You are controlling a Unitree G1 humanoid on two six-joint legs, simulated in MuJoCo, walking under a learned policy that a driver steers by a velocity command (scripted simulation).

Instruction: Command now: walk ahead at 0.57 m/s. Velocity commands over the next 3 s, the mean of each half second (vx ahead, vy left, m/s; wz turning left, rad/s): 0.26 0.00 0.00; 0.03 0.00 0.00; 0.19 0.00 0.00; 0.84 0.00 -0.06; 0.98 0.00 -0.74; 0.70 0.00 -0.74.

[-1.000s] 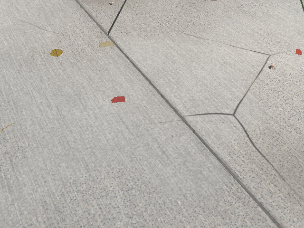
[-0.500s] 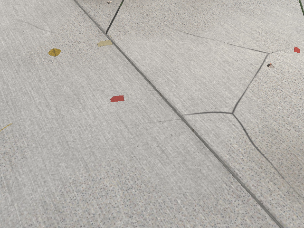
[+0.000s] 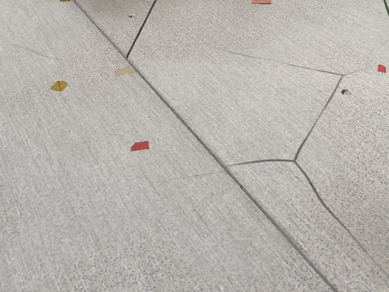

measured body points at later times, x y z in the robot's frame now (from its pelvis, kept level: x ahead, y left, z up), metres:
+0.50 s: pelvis +0.22 -0.01 +0.00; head +0.25 +0.00 +0.45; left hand +0.24 +0.25 -0.15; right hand +0.36 -0.25 -0.12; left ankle +0.33 +0.07 -0.73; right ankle +0.08 -0.13 -0.65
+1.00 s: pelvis +0.29 -0.04 +0.01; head +0.31 -0.04 +0.46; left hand +0.31 +0.21 -0.14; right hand +0.36 -0.29 -0.14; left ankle +0.33 +0.07 -0.73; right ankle +0.25 -0.15 -0.73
